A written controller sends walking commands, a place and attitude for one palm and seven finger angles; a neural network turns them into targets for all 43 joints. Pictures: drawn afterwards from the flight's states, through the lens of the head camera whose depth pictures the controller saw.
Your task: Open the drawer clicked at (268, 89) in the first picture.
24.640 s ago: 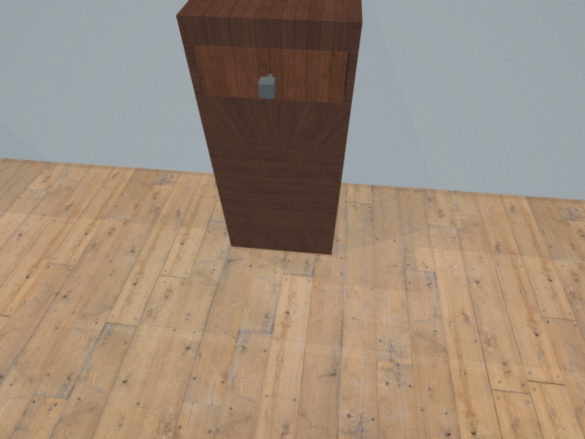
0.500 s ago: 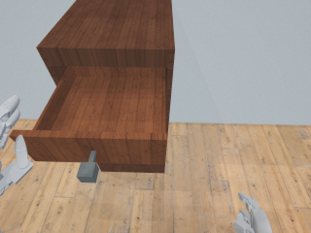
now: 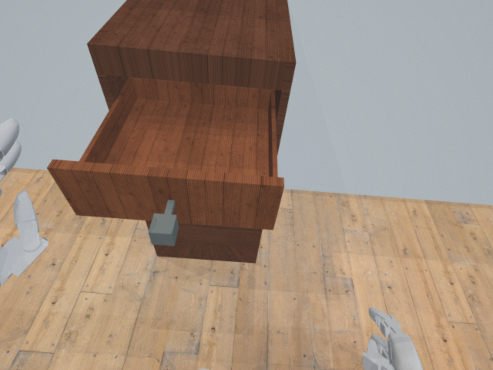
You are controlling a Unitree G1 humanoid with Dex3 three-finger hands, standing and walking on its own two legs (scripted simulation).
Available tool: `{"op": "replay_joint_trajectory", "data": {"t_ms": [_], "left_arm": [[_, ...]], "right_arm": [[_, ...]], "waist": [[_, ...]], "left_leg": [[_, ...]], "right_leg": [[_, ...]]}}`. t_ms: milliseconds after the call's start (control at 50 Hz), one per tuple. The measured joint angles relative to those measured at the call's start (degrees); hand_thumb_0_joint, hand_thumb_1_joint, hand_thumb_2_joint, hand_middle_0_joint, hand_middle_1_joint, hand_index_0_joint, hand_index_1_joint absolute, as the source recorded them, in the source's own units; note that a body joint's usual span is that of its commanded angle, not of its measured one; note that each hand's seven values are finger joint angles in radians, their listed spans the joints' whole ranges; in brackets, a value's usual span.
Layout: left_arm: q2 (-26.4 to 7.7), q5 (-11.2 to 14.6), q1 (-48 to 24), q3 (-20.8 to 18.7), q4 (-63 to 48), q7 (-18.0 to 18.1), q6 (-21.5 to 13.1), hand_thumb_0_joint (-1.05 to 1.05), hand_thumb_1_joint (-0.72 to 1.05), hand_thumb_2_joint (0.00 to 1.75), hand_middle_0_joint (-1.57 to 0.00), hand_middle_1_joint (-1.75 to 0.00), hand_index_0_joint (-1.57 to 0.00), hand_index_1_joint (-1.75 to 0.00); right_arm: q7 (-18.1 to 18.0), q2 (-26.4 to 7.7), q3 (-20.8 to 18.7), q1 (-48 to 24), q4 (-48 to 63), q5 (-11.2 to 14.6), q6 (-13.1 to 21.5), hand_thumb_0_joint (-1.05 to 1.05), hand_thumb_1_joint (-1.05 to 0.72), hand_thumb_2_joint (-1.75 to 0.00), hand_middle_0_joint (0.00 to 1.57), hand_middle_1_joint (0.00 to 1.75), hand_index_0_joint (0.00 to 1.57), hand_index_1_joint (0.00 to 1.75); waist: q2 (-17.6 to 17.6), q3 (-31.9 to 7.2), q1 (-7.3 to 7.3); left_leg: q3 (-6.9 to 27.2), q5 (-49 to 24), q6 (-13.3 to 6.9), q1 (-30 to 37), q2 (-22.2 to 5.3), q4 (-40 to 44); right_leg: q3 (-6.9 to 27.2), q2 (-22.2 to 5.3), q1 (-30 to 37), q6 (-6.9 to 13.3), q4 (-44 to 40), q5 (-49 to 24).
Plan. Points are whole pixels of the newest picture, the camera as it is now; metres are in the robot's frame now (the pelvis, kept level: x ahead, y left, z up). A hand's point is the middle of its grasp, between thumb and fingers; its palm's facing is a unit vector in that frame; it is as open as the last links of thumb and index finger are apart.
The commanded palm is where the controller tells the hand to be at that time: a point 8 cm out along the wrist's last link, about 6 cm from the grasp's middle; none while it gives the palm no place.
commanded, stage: step back with the hand held close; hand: left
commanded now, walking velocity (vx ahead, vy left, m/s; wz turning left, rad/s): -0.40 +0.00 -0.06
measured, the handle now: (166, 220) +0.35 +0.16 +0.04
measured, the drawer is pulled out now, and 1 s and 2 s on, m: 0.29 0.29 0.29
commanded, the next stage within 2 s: stop stepping back and stand still in 0.38 s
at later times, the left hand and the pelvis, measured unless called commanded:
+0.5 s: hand (35, 366) +0.10 +0.17 +0.22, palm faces +0.20 -0.82 -0.53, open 7.5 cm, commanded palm +0.04 +0.24 +0.23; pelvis -0.12 -0.02 +0.01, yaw -5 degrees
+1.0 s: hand out of the picture -0.01 +0.20 +0.24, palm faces +0.39 -0.79 -0.48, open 7.4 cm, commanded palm -0.05 +0.25 +0.23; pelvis -0.20 -0.02 +0.02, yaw -4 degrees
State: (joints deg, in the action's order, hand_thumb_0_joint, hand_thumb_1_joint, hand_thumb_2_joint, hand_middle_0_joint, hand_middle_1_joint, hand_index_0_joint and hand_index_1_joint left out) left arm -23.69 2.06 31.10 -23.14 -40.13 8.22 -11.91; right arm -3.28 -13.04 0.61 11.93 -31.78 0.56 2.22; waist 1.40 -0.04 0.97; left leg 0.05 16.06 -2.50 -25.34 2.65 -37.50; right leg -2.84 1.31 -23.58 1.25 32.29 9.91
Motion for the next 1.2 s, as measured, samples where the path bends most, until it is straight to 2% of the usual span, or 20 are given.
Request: {"op": "replay_joint_trajectory", "data": {"t_ms": [40,80,160,240,340,400,420,460,520,560,620,680,720,780,860,920,980,1100,1140,1200], "left_arm": [[-0.64,-0.26,0.81,-1.05,-1.06,0.33,-0.42,0.02,0.88,0.89,-0.22,-0.3,-0.21,-0.3],[-1.34,-0.79,1.4,-2.51,-1.19,0.5,-0.72,0.02,0.88,0.89,-0.22,-0.3,-0.21,-0.3],[-1.96,-0.58,1.36,-4.55,-1.14,1.17,-1.05,0.02,0.88,0.89,-0.22,-0.3,-0.21,-0.3],[-0.96,0.55,0.01,-4.32,-0.4,1.46,-0.86,0.02,0.89,0.89,-0.21,-0.3,-0.21,-0.3],[-0.51,1.8,-3.22,-1.65,0.61,0.05,0.77,0.02,0.89,0.9,-0.21,-0.3,-0.2,-0.3],[-3.09,2.88,-1.92,-2.41,-1.75,-1.23,0.39,0.02,0.89,0.89,-0.21,-0.3,-0.2,-0.3],[-3.27,3.03,-1.3,-2.24,-2.43,-1.85,-0.32,0.02,0.89,0.89,-0.21,-0.3,-0.2,-0.3],[-4.45,3.25,1.18,-2.01,-3.79,-2.61,-1.73,0.02,0.89,0.89,-0.22,-0.3,-0.21,-0.3],[-7.14,2.59,6.07,-4.68,-5.33,-2.47,-3.16,0.02,0.88,0.89,-0.22,-0.3,-0.21,-0.3],[-7.15,1.87,8.27,-6.54,-4.6,-1.89,-2.89,0.01,0.88,0.89,-0.22,-0.3,-0.22,-0.3],[-4.41,1.77,6.74,-5.63,-0.55,-0.79,-1.28,0.01,0.88,0.89,-0.22,-0.3,-0.21,-0.3],[-1.57,1.82,0.91,-2.64,5.38,0.09,1.2,0.01,0.88,0.89,-0.22,-0.3,-0.21,-0.3],[0.12,1.54,-1.48,-1.14,8.14,0.52,2.77,0.01,0.89,0.89,-0.22,-0.3,-0.21,-0.3],[0.87,1.34,-0.93,0.27,6.84,0.2,4.46,0.02,0.89,0.89,-0.21,-0.3,-0.21,-0.3],[-1.01,0.98,4.11,0.56,0.27,-0.41,2.9,0.02,0.89,0.89,-0.22,-0.3,-0.21,-0.3],[-3.43,0.79,7.68,-1.66,-3.26,-0.32,0.81,0.02,0.88,0.89,-0.22,-0.3,-0.21,-0.3],[-3.08,0.36,6.24,-3.24,-1.58,0.07,-1.31,0.02,0.88,0.89,-0.22,-0.3,-0.21,-0.3],[2.26,-0.36,-2.98,-0.82,9.45,1.73,-0.14,0.01,0.89,0.89,-0.22,-0.3,-0.21,-0.3],[3.8,-0.3,-3.7,0.15,10.8,1.98,1.14,0.01,0.89,0.89,-0.21,-0.3,-0.21,-0.3],[3.12,-0.29,-1.26,0.06,8.81,1.61,2.35,0.01,0.89,0.9,-0.21,-0.3,-0.2,-0.3]], "right_arm": [[-0.31,-0.21,-0.15,0.64,0.08,-0.31,0.2,0.01,-0.9,-0.9,0.2,0.3,0.2,0.3],[-0.47,0.43,-0.64,1.21,-0.3,-0.84,1.01,0.01,-0.91,-0.9,0.2,0.3,0.2,0.3],[0.02,2.26,-0.69,2.18,-2.03,-1.53,3.3,0.01,-0.91,-0.9,0.2,0.3,0.2,0.3],[0.88,3.86,0.56,0.42,-3.83,-1.55,4.76,0.01,-0.9,-0.9,0.2,0.3,0.2,0.3],[1.87,4.82,1.87,-3.37,-3.59,-1.77,5.79,0.01,-0.9,-0.9,0.21,0.3,0.2,0.3],[2.55,4.68,2.23,-5.66,-2.18,-1.64,5.66,0.01,-0.9,-0.9,0.21,0.3,0.2,0.3],[2.66,3.95,2.1,-6.55,-2.23,-1.44,5.32,0.01,-0.9,-0.9,0.21,0.3,0.2,0.3],[2.32,2.97,1.88,-6.66,-3.3,-0.73,4.05,0.01,-0.9,-0.9,0.21,0.3,0.2,0.3],[1.58,2.37,1.79,-3.47,-4.63,0.46,2.3,0.01,-0.9,-0.9,0.21,0.3,0.2,0.3],[0.86,1.79,1.7,-1.44,-4.35,0.48,1.08,0.01,-0.9,-0.9,0.2,0.3,0.2,0.3],[-0.2,-0.72,1.07,0.19,-3.54,0.67,1.14,0.01,-0.9,-0.9,0.2,0.3,0.2,0.3],[-0.73,-2.23,-0.66,-0.41,-3.63,1.44,1.89,0.01,-0.91,-0.9,0.2,0.3,0.2,0.3],[-0.61,-1.99,-0.76,-1.19,-3.13,1.35,2.24,0.01,-0.91,-0.9,0.2,0.3,0.2,0.3],[-0.14,-0.59,-0.06,-1.33,-1.56,0.35,3.7,0.01,-0.91,-0.9,0.2,0.3,0.2,0.3],[0.46,1.31,0.98,0.64,-0.49,-0.27,4.18,0.01,-0.91,-0.9,0.2,0.3,0.2,0.3],[0.78,2.15,0.99,2.79,-1.68,-0.56,2.69,0.01,-0.91,-0.9,0.2,0.3,0.2,0.3],[0.61,1.84,0.77,4.48,-4.46,-0.77,1.52,0.01,-0.9,-0.9,0.2,0.3,0.2,0.3],[-1.33,-1.26,-0.47,6.6,-5.71,-0.5,2.14,0.01,-0.9,-0.9,0.2,0.3,0.2,0.3],[-1.64,-1.38,-0.97,5.18,-5.94,-0.46,2.39,0.01,-0.9,-0.9,0.2,0.3,0.2,0.3],[-1.27,0.76,-0.36,3.4,-5.24,-0.59,3.55,0.01,-0.91,-0.9,0.2,0.3,0.2,0.3]], "waist": [[0.08,0.44,-0.05],[-0.21,0.41,-0.18],[-1.58,-1.46,-0.82],[-1.4,-2.51,-1.82],[-0.66,-1.54,-0.83],[0.79,-0.39,-0.43],[-0.55,0.57,-0.43],[-1.61,1.38,-0.59],[1.75,-1.23,-2.28],[3.05,-3.03,-2.6],[1.0,-4.55,-1.92],[-0.64,-3.88,-0.95],[-0.18,-2.39,-0.85],[0.49,-0.84,0.48],[-0.41,-0.58,1.95],[-0.13,-2.17,0.38],[0.66,-3.97,-1.55],[-2.2,-5.57,-0.49],[-2.14,-3.9,0.17],[0.23,-1.81,0.55]], "left_leg": [[-0.57,-5.43,-1.32,-0.13,-0.39,1.14],[-0.71,-5.44,-2.02,-0.16,-0.66,1.75],[-0.31,-7.9,-1.84,-0.37,-2.14,5.98],[-1.73,-11.49,-1.38,-1.33,-3.85,10.36],[-2.29,-17.48,-0.24,-3.93,-4.64,15.64],[-3.24,-20.42,0.58,-6.84,-4.3,16.3],[-2.59,-20.44,0.96,-7.92,-5.28,15.01],[-0.72,-9.81,2.23,-9.79,-5.27,8.31],[-0.46,3.99,3.45,-11.79,-1.45,-8.59],[-2.42,2.94,3.5,-8.89,-0.6,-10.25],[-3.85,-6.6,2.54,0.48,-0.69,-0.22],[-3.35,-1.93,-1.35,4.1,0.38,5.55],[-4.21,-3.73,-1.84,4.16,0.75,5.93],[-4.41,-6.56,-1.59,4.09,0.89,7.81],[-2.29,-6.3,-0.28,2.97,-0.12,8.34],[-1.36,3.01,2.02,-1.28,-0.48,-3.26],[-2.07,3.65,2.48,-2.89,-1.53,-13.1],[-2.27,5.25,0.52,7.54,-5.66,4.54],[-2.35,-0.01,1.74,7.28,-5.05,4.55],[-4.03,-0.33,3.13,7.51,-4.36,3.83]], "right_leg": [[0.33,0.24,-1.42,-0.55,3.02,3.5],[2.24,1.35,-3.41,-1.01,13.21,10.15],[3.57,2.55,-1.89,-1.52,25.94,16.03],[3.32,1.17,4.08,-2.09,20.46,18.75],[2.2,1.27,11.18,-1.21,5.7,19.18],[1.12,1.19,15.1,0.31,-6.11,13.09],[0.63,2.29,15.23,0.82,-7.14,13.66],[0.25,3.3,15.29,1.24,-6.93,12.96],[1.8,0.96,15.13,0.97,-7.03,11.76],[2.47,-0.21,15.43,1.0,-7.19,11.15],[1.91,-0.28,15.55,0.4,-5.41,11.95],[1.04,-0.87,13.25,-0.57,-0.01,14.6],[1.74,-1.46,12.29,-0.97,1.62,13.86],[2.17,-1.43,10.71,-0.92,3.23,14.42],[-0.03,-0.19,11.14,0.75,-0.28,10.34],[-0.41,0.16,11.18,2.74,-2.42,9.29],[0.41,-0.66,11.63,2.23,-4.18,7.11],[-2.28,-2.27,10.27,0.18,-0.52,9.55],[-2.02,-3.2,9.13,-0.66,2.75,11.04],[0.23,-3.1,7.44,-1.29,6.17,12.65]]}}
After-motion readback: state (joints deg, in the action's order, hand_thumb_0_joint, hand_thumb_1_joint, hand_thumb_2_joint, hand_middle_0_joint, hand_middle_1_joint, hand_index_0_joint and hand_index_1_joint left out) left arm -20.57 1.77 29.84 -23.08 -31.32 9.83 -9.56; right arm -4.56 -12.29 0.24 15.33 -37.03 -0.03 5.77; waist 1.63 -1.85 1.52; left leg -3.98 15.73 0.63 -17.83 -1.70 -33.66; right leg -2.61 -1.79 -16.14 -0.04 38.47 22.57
